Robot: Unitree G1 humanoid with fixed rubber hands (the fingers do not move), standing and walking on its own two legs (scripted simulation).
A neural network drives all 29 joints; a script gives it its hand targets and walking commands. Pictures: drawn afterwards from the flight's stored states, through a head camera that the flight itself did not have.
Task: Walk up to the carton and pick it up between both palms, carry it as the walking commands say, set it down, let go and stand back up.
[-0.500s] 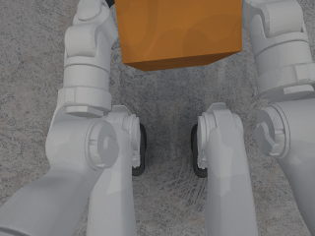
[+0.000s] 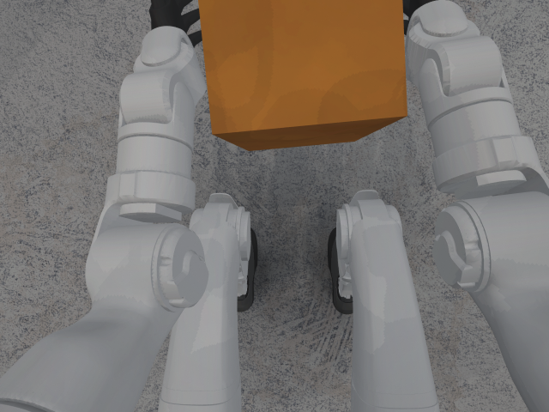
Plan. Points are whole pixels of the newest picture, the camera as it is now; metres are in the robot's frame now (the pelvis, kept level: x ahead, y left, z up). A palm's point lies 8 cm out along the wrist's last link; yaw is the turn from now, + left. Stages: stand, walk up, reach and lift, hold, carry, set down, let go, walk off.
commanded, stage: reach and lift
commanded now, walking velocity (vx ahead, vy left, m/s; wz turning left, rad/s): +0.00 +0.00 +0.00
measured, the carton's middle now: (295, 37) +0.56 -0.01 -0.12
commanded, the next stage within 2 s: none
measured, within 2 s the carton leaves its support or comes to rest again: neither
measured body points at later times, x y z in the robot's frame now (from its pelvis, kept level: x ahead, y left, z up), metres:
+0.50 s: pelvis +0.00 +0.00 +0.05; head +0.27 -0.02 +0.40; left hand +0.52 +0.13 +0.01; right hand +0.53 -0.14 +0.00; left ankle +0.15 +0.13 -0.46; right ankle +0.15 -0.11 -0.46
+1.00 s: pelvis +0.00 +0.00 +0.11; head +0.23 -0.02 +0.49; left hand +0.49 +0.14 +0.08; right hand +0.50 -0.14 +0.07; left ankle +0.15 +0.13 -0.46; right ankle +0.15 -0.11 -0.46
